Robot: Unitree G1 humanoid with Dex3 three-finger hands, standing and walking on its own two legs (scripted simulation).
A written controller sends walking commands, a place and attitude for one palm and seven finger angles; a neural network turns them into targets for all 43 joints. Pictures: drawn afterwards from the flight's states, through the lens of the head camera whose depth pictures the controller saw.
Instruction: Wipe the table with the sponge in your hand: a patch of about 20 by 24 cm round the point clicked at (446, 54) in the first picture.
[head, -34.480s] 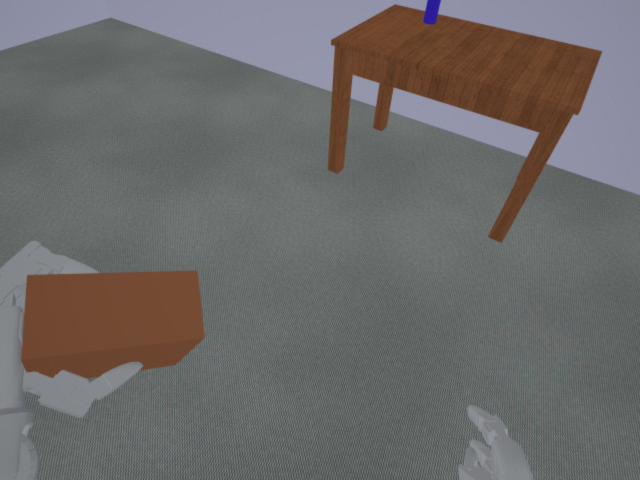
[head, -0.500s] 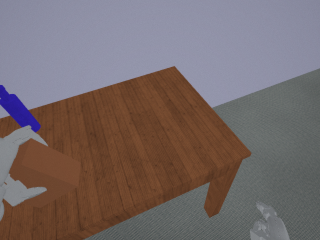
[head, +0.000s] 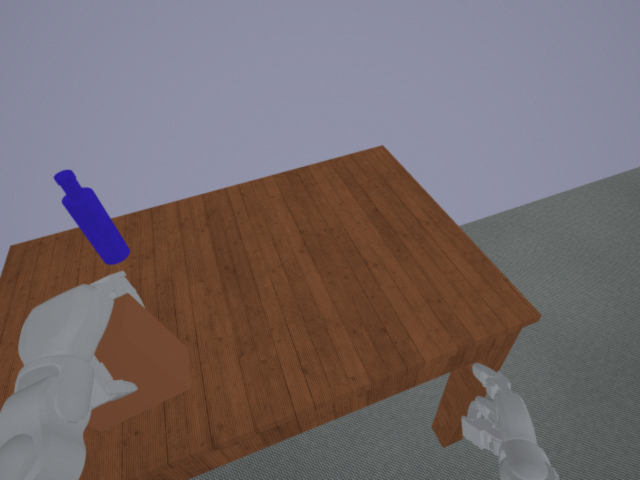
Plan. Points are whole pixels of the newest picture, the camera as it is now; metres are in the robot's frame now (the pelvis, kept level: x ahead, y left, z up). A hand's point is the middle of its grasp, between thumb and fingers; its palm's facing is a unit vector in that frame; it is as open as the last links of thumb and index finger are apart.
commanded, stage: turn the palm down, sponge in hand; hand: left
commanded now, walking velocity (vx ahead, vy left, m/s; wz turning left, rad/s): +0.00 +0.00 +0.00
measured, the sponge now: (125, 373) +0.21 +0.29 +0.04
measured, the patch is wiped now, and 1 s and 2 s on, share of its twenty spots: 0.00 0.00 0.00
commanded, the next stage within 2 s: move the sponge above the wiping area in 0.72 s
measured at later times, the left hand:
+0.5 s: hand (117, 342) +0.23 +0.29 +0.08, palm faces -0.04 -0.12 -0.99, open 10.8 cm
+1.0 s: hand (131, 331) +0.24 +0.27 +0.09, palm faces +0.02 -0.10 -1.00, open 10.7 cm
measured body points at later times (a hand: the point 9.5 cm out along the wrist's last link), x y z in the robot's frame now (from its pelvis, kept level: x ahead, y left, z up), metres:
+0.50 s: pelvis +0.00 +0.01 +0.01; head +0.00 -0.03 +0.46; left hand +0.22 +0.29 +0.14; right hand +0.26 -0.17 -0.07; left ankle +0.04 +0.10 -0.73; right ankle +0.01 -0.10 -0.73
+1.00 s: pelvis +0.02 -0.01 +0.01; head +0.01 -0.05 +0.46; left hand +0.23 +0.27 +0.15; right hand +0.28 -0.21 -0.06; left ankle +0.04 +0.10 -0.73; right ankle +0.01 -0.10 -0.73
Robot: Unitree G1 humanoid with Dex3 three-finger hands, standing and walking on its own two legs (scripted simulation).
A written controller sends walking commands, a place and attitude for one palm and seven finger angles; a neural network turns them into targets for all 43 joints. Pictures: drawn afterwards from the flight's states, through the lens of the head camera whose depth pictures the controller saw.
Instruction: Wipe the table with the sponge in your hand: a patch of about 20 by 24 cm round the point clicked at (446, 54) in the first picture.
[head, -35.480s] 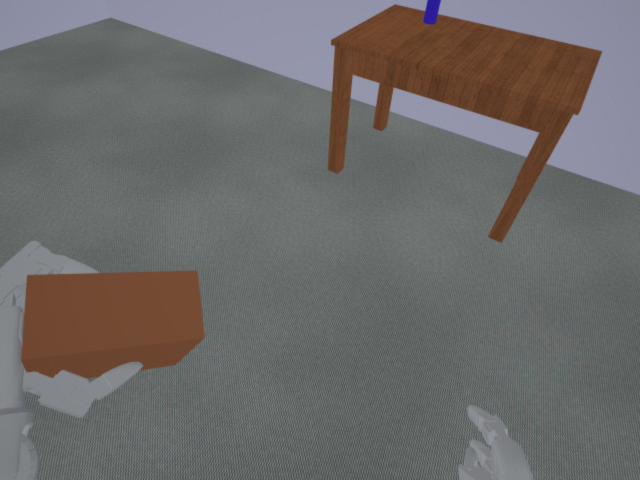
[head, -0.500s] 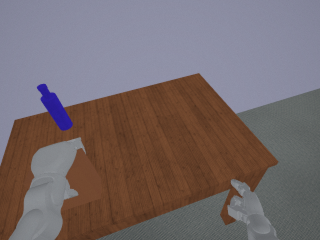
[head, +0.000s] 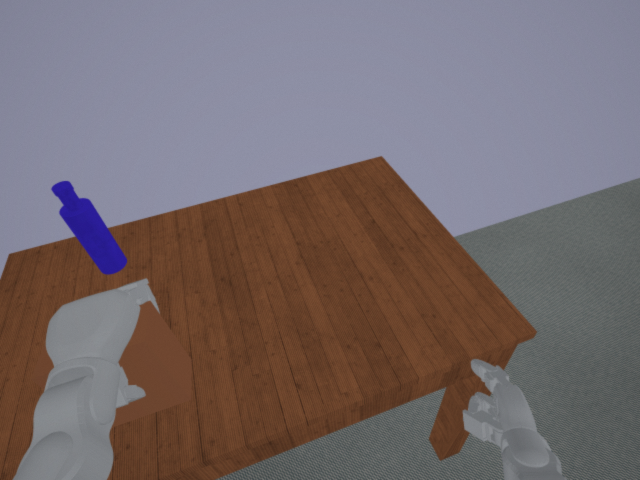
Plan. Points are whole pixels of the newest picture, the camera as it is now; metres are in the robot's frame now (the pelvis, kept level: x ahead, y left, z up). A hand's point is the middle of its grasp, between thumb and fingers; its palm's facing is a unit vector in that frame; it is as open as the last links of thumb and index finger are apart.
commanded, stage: move the sponge above the wiping area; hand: left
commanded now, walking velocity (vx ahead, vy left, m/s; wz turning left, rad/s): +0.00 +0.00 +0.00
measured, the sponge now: (131, 377) +0.20 +0.30 +0.02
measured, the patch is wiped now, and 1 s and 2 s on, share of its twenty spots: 0.00 0.00 0.00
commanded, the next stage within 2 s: none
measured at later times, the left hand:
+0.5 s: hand (120, 354) +0.21 +0.30 +0.07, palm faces +0.05 -0.09 -0.99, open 10.7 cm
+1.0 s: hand (144, 365) +0.21 +0.28 +0.04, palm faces +0.01 -0.11 -0.99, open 10.7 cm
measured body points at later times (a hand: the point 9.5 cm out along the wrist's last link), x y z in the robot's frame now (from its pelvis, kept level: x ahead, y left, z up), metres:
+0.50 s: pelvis -0.01 +0.01 +0.00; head -0.03 -0.03 +0.45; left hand +0.20 +0.30 +0.12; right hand +0.24 -0.19 -0.09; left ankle +0.02 +0.12 -0.74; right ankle -0.01 -0.09 -0.74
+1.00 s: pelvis -0.02 +0.01 +0.00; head -0.04 -0.03 +0.45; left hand +0.21 +0.28 +0.09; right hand +0.24 -0.18 -0.08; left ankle +0.02 +0.12 -0.74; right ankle -0.01 -0.09 -0.74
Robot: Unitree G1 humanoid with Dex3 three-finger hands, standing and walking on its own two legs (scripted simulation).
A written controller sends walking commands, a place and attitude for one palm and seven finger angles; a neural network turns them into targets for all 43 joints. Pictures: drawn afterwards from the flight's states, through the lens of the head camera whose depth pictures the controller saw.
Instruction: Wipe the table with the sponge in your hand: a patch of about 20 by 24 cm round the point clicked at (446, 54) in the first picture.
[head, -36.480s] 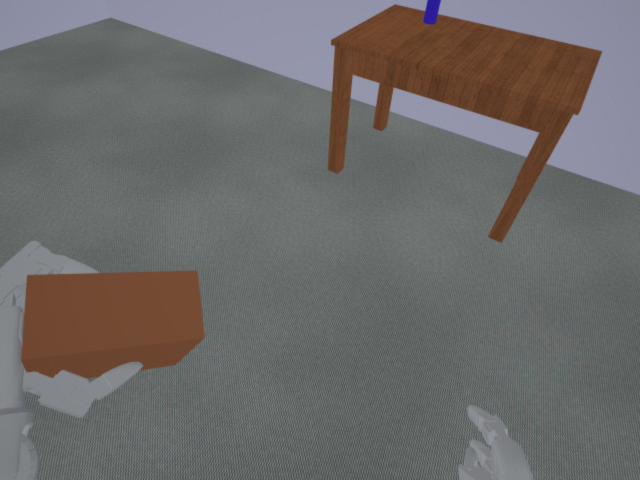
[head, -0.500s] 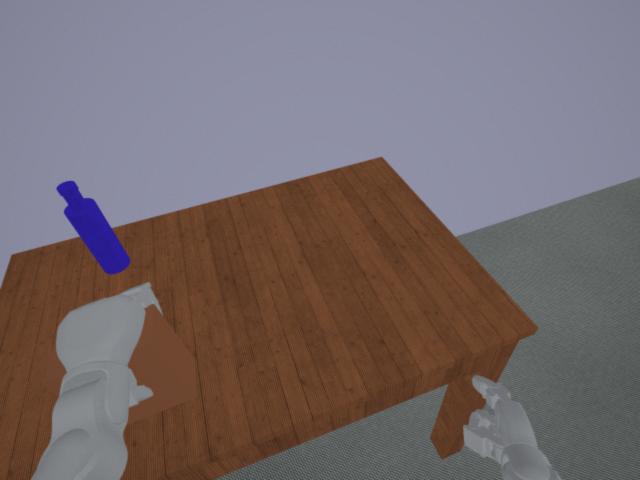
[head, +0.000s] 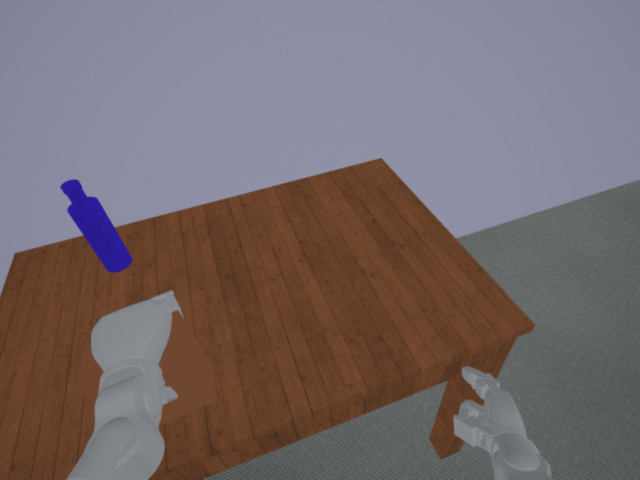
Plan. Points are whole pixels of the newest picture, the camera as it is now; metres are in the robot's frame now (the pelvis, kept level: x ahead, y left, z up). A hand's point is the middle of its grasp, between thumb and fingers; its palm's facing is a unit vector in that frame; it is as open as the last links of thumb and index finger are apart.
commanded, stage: move the sponge above the wiping area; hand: left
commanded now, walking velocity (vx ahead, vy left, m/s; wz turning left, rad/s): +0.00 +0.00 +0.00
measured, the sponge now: (161, 383) +0.22 +0.28 -0.02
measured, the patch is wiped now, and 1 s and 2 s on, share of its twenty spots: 0.00 0.00 0.00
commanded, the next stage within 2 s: lower the sponge onto the table in 1.34 s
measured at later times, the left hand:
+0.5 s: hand (159, 371) +0.23 +0.27 +0.01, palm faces -0.07 -0.13 -0.99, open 10.7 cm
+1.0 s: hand (159, 373) +0.23 +0.27 +0.00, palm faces -0.07 -0.14 -0.99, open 10.7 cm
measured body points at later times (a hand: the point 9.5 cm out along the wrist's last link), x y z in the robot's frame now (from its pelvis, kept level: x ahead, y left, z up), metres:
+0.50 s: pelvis +0.02 -0.01 +0.00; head +0.00 -0.04 +0.45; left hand +0.23 +0.27 +0.06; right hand +0.25 -0.22 -0.09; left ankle +0.04 +0.11 -0.74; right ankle +0.01 -0.10 -0.74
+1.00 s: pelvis +0.01 +0.00 +0.00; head -0.01 -0.03 +0.45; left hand +0.23 +0.27 +0.06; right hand +0.26 -0.20 -0.08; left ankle +0.04 +0.11 -0.74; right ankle +0.01 -0.09 -0.74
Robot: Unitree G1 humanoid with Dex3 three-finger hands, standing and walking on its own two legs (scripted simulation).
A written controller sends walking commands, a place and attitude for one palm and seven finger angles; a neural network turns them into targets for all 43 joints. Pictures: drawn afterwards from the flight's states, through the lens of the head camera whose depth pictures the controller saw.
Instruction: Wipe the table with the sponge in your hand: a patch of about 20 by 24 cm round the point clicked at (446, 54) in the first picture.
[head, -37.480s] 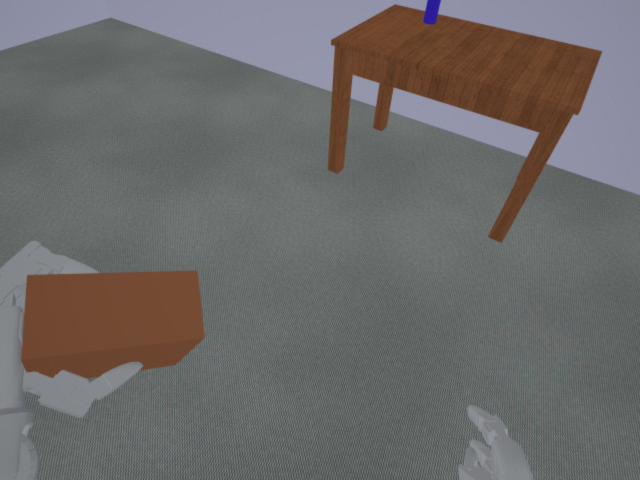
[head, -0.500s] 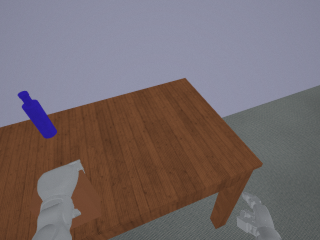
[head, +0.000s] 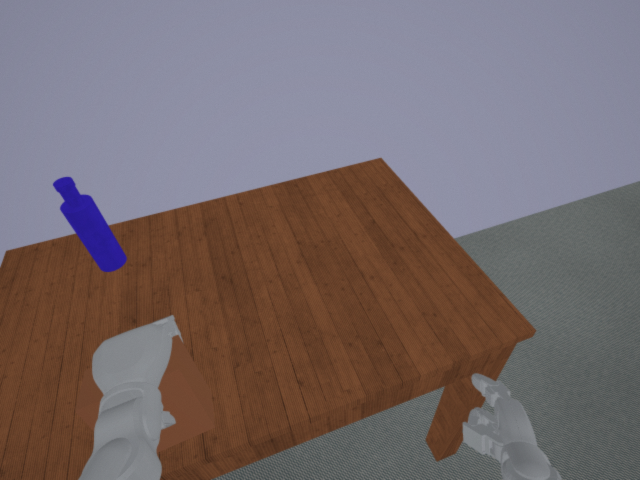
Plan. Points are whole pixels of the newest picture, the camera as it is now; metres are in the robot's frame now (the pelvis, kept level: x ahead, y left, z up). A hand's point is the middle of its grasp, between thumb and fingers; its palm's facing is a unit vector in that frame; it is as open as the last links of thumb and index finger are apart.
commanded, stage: move the sponge above the wiping area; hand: left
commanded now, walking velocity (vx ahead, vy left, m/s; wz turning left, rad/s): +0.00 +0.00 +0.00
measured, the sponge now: (159, 409) +0.20 +0.27 -0.05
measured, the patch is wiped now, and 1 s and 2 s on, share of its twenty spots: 0.00 0.00 0.10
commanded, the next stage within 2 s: lower the sponge onto the table in 0.34 s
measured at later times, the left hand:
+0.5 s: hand (159, 388) +0.21 +0.26 +0.01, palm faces -0.09 -0.15 -0.98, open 10.7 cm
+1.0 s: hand (157, 402) +0.19 +0.26 +0.00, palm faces -0.07 -0.14 -0.99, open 10.7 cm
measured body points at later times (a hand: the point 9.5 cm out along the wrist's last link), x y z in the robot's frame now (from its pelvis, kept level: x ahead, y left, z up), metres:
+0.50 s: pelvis +0.00 -0.01 +0.00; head -0.03 -0.04 +0.45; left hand +0.21 +0.26 +0.06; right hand +0.25 -0.21 -0.08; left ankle +0.03 +0.11 -0.74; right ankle +0.00 -0.10 -0.74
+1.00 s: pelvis -0.01 +0.00 +0.00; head -0.03 -0.03 +0.45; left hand +0.19 +0.26 +0.05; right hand +0.24 -0.21 -0.08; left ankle +0.03 +0.11 -0.74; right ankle +0.00 -0.10 -0.74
